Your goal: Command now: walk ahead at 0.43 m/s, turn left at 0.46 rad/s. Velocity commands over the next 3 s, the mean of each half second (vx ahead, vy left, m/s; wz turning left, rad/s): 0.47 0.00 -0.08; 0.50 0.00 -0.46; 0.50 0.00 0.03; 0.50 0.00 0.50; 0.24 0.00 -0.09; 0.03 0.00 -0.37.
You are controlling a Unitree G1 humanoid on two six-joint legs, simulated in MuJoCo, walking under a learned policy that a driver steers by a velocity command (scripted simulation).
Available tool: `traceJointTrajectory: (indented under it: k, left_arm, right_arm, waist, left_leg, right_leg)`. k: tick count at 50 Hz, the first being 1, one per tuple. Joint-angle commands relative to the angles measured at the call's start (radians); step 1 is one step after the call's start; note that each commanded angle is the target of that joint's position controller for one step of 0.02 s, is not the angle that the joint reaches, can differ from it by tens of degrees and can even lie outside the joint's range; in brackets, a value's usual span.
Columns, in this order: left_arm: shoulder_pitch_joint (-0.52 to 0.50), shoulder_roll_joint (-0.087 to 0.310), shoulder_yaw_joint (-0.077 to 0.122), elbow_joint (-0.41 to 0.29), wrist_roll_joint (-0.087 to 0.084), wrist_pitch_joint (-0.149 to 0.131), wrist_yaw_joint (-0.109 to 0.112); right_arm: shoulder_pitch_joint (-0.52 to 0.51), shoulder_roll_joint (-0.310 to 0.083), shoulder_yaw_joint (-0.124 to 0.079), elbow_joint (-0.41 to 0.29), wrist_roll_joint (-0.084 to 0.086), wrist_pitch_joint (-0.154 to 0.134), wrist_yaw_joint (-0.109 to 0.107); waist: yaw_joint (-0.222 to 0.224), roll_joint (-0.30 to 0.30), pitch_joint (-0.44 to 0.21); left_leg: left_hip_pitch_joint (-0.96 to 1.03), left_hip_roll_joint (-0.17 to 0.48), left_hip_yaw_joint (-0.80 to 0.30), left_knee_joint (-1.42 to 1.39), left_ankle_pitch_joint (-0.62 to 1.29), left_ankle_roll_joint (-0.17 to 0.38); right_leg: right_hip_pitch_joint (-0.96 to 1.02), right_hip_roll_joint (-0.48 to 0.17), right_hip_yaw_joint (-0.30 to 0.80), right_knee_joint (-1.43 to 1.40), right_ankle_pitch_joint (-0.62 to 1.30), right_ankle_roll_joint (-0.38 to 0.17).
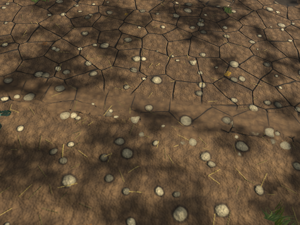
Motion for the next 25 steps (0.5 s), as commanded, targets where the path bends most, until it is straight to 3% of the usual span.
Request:
traceJointTrajectory:
  k: [1,5,7,10,11,13,14,15,16,17,18,19,20,21,22,25]
  left_arm:
    - [-0.117,0.068,0.012,-0.081,0.009,-0.018,-0.004]
    - [-0.224,0.012,-0.016,-0.111,-0.005,-0.015,-0.019]
    - [-0.263,0.015,-0.021,-0.126,-0.014,-0.015,-0.027]
    - [-0.279,0.033,-0.024,-0.143,-0.017,-0.021,-0.043]
    - [-0.262,0.043,-0.022,-0.141,-0.017,-0.023,-0.049]
    - [-0.154,0.08,-0.006,-0.116,-0.016,-0.018,-0.048]
    - [-0.033,0.112,0.012,-0.084,-0.017,-0.012,-0.042]
    - [0.108,0.141,0.028,-0.051,-0.016,-0.002,-0.032]
    - [0.246,0.218,0.046,-0.041,-0.009,0.008,-0.02]
    - [0.277,0.217,0.041,-0.021,-0.016,0.003,-0.032]
    - [0.261,0.137,0.026,-0.021,-0.025,0.004,-0.027]
    - [0.19,0.126,0.02,-0.038,-0.018,0.003,-0.02]
    - [0.136,0.115,0.013,-0.056,-0.008,0.0,-0.018]
    - [0.098,0.101,0.008,-0.068,0.0,-0.003,-0.015]
    - [0.076,0.087,0.001,-0.079,0.011,-0.004,-0.01]
    - [0.081,0.09,0.002,-0.084,-0.007,0.001,0.006]
  right_arm:
    - [-0.015,-0.181,-0.038,-0.073,-0.005,-0.018,-0.025]
    - [0.035,-0.179,-0.035,-0.055,-0.009,-0.02,-0.037]
    - [0.064,-0.175,-0.033,-0.038,-0.011,-0.025,-0.035]
    - [0.075,-0.181,-0.036,-0.02,-0.01,-0.021,-0.033]
    - [0.067,-0.186,-0.038,-0.02,-0.011,-0.017,-0.036]
    - [0.051,-0.211,-0.045,-0.028,-0.023,-0.005,-0.044]
    - [0.039,-0.217,-0.045,-0.033,-0.029,0.007,-0.046]
    - [0.028,-0.212,-0.04,-0.043,-0.033,0.013,-0.05]
    - [0.085,-0.162,-0.021,-0.069,-0.061,0.006,-0.051]
    - [0.193,-0.048,0.013,-0.066,-0.04,-0.021,-0.026]
    - [0.05,-0.154,-0.003,-0.088,-0.003,-0.053,-0.014]
    - [-0.067,-0.183,-0.01,-0.133,0.023,-0.073,-0.008]
    - [-0.122,-0.175,-0.005,-0.148,0.009,-0.087,-0.012]
    - [-0.127,-0.17,-0.011,-0.153,-0.013,-0.089,-0.018]
    - [-0.106,-0.166,-0.013,-0.155,-0.023,-0.083,-0.019]
    - [-0.09,-0.134,-0.008,-0.173,-0.039,-0.057,-0.025]
  waist:
    - [0.001,0.114,0.015]
    - [-0.047,0.149,0.052]
    - [-0.065,0.151,0.084]
    - [-0.058,0.145,0.102]
    - [-0.044,0.142,0.087]
    - [0.011,0.17,-0.011]
    - [0.071,0.172,-0.091]
    - [0.145,0.143,-0.171]
    - [0.149,-0.037,-0.304]
    - [0.073,-0.251,-0.423]
    - [0.143,-0.13,-0.331]
    - [0.134,-0.065,-0.181]
    - [0.104,0.049,-0.111]
    - [0.064,0.074,-0.068]
    - [0.028,0.046,-0.062]
    - [-0.001,0.004,-0.023]
  left_leg:
    - [0.135,0.217,-0.219,-0.196,0.316,0.163]
    - [0.026,0.169,-0.106,-0.231,0.279,0.121]
    - [0.045,0.196,-0.1,-0.251,0.244,0.12]
    - [0.158,0.245,-0.073,-0.222,0.339,0.111]
    - [0.199,0.255,-0.057,-0.187,0.443,0.102]
    - [0.273,0.253,-0.023,-0.045,0.844,0.079]
    - [0.281,0.232,0.01,0.113,1.027,0.061]
    - [0.17,0.203,0.042,0.329,1.026,0.028]
    - [-0.123,0.139,0.061,0.675,0.642,-0.011]
    - [-0.485,-0.059,-0.036,0.985,-0.267,-0.066]
    - [-0.588,-0.017,-0.131,1.055,-0.249,-0.041]
    - [-0.634,0.031,-0.117,1.022,-0.155,-0.024]
    - [-0.598,0.068,-0.105,0.953,-0.093,-0.018]
    - [-0.548,0.095,-0.102,0.879,-0.058,-0.026]
    - [-0.493,0.113,-0.105,0.842,-0.042,-0.033]
    - [-0.474,0.136,-0.068,0.694,-0.034,-0.083]
  right_leg:
    - [-0.21,-0.008,0.013,-0.146,0.175,0.031]
    - [-0.073,0.03,-0.035,-0.396,0.392,0.037]
    - [-0.069,0.027,-0.036,-0.448,0.434,0.019]
    - [-0.111,0.023,-0.035,-0.499,0.382,-0.033]
    - [-0.098,0.031,-0.038,-0.503,0.347,-0.052]
    - [0.026,0.089,-0.072,-0.469,0.253,-0.09]
    - [0.162,0.132,-0.097,-0.463,0.223,-0.116]
    - [0.385,0.122,-0.068,-0.462,0.25,-0.146]
    - [0.725,-0.079,0.232,-0.404,0.243,-0.238]
    - [0.983,-0.28,0.779,-0.58,-0.079,-0.411]
    - [0.927,-0.248,0.801,-0.692,-0.217,-0.355]
    - [0.776,-0.226,0.669,-0.722,-0.179,-0.314]
    - [0.617,-0.193,0.584,-0.743,-0.064,-0.298]
    - [0.499,-0.159,0.512,-0.756,0.048,-0.294]
    - [0.426,-0.129,0.466,-0.777,0.114,-0.294]
    - [0.293,-0.1,0.368,-0.813,0.221,-0.305]
Next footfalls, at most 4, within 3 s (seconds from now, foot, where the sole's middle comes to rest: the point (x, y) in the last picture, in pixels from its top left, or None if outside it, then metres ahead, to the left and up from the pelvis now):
0.30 right None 0.37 -0.11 -0.79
0.78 left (126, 184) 0.67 0.07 -0.79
1.28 right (193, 159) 0.82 -0.27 -0.79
1.80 left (160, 106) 1.17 -0.11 -0.79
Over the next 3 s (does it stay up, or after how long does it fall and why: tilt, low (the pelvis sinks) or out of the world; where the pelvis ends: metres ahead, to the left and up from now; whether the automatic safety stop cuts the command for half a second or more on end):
stays up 1.34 -0.19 -0.01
